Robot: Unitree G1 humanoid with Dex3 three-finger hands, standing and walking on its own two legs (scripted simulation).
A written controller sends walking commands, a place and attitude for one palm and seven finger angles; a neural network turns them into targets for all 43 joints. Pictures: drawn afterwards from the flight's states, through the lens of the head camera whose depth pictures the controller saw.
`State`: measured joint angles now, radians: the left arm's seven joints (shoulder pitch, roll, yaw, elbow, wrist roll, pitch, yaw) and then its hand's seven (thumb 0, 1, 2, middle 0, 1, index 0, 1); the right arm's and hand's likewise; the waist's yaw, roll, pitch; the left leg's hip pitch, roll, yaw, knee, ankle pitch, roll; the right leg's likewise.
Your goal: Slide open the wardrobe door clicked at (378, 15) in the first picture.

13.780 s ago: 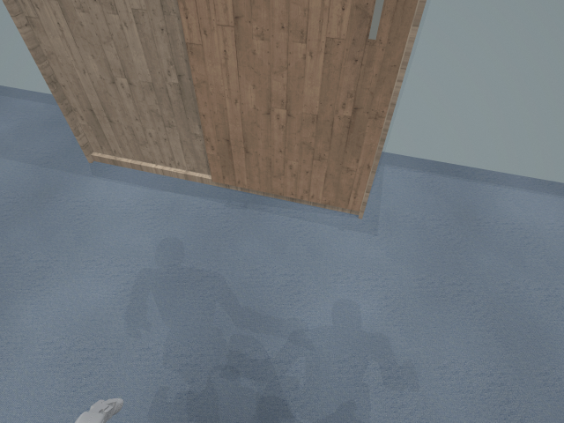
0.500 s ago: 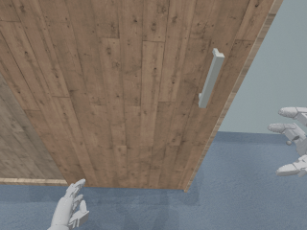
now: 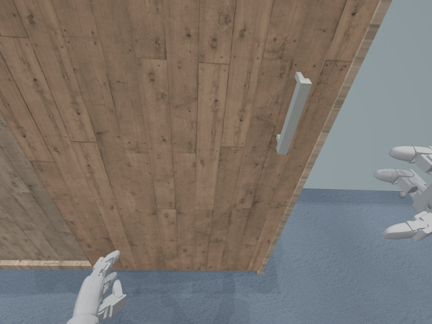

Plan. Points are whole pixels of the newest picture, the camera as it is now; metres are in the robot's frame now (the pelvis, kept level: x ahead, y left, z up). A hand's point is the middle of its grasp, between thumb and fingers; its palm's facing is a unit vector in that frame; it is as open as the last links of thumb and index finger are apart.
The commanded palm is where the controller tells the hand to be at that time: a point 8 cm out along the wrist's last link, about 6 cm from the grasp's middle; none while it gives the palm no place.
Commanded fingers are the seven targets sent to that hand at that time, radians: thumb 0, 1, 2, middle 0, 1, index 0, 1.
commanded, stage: move the hooked fingers beside the handle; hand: right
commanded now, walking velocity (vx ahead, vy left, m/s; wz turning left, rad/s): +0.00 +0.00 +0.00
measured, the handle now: (289, 115) +0.51 -0.14 +0.16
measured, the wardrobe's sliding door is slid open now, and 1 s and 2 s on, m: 0.00 0.00 0.00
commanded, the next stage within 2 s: none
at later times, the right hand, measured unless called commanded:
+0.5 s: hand (375, 171) +0.34 -0.26 +0.17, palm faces +0.00 +1.00 -0.03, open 14.0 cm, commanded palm +0.31 -0.30 +0.18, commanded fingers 0.00 0.50 -0.30 0.30 1.20 0.30 1.20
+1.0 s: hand (346, 152) +0.40 -0.23 +0.16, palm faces +0.00 +1.00 -0.01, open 13.9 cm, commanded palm +0.38 -0.28 +0.17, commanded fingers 0.00 0.50 -0.30 0.30 1.20 0.30 1.20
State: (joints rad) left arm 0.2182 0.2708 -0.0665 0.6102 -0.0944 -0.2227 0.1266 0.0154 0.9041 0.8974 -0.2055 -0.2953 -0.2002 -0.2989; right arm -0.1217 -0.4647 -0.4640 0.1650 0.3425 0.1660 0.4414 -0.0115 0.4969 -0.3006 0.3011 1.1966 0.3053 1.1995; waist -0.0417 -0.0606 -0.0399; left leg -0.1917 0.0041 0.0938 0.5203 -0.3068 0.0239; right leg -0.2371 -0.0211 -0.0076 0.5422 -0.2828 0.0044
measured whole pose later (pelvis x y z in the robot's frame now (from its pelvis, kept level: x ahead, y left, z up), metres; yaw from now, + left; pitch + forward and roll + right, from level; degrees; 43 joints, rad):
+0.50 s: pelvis -0.01 -0.01 +0.00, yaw +1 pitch +0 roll +0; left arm 0.27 0.28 -0.06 0.63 -0.09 -0.19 0.13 0.02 0.90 0.90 -0.21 -0.30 -0.20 -0.30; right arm -0.30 -0.45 -0.40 0.34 0.30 0.11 0.39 -0.01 0.50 -0.30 0.30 1.20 0.30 1.20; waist 0.00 -0.04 -0.03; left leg -0.22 0.01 0.07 0.51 -0.28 0.01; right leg -0.26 -0.01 -0.03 0.53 -0.27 -0.01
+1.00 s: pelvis +0.01 -0.01 +0.00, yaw +1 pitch +2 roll +0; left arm 0.27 0.27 -0.05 0.63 -0.08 -0.12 0.11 0.01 0.90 0.90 -0.21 -0.30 -0.20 -0.30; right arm -0.48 -0.43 -0.34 0.51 0.24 0.11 0.31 -0.01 0.50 -0.30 0.30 1.20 0.30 1.20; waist 0.02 -0.03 -0.03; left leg -0.25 0.01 0.06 0.50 -0.29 0.01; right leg -0.28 -0.01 -0.04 0.53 -0.28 -0.02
